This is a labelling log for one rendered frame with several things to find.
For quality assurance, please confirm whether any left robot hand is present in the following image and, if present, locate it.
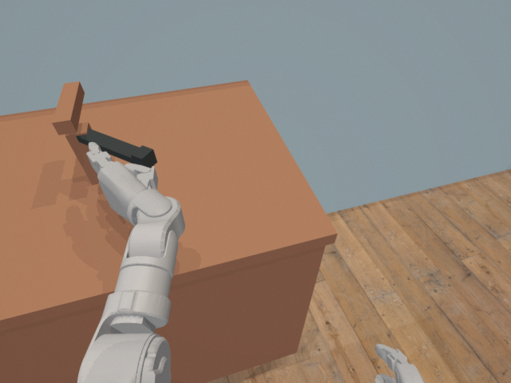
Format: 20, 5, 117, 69
86, 142, 158, 220

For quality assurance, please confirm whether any robot left forearm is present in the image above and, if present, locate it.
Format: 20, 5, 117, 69
77, 189, 185, 383

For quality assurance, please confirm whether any robot left upper arm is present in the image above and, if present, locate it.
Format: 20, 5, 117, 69
79, 334, 171, 383

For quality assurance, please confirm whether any counter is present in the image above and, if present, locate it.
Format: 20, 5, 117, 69
0, 80, 338, 383

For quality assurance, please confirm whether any tap lever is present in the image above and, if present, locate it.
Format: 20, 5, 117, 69
76, 128, 157, 168

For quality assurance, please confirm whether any right robot hand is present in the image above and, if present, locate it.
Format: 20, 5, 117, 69
374, 344, 425, 383

